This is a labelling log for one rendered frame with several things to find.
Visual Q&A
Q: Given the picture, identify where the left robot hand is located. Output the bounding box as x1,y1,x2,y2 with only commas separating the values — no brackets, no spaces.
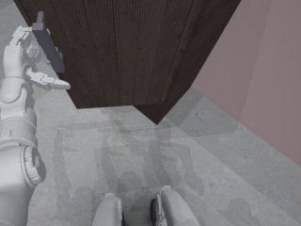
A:
3,25,71,91

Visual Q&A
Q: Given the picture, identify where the robot left upper arm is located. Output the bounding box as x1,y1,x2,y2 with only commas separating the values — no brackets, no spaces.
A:
0,145,46,226

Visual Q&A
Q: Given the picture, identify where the robot right shin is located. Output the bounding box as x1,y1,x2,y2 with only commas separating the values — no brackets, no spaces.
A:
155,186,171,226

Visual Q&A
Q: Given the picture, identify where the handle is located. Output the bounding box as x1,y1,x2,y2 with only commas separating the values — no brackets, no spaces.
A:
31,11,65,73

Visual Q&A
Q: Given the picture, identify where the right robot thigh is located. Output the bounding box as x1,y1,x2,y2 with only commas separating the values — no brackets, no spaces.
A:
155,189,200,226

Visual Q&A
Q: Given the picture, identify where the left robot forearm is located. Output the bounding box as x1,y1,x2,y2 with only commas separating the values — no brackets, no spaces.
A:
0,77,38,152

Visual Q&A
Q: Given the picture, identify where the cupboard door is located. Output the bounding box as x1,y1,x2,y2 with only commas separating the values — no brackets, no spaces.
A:
13,0,198,109

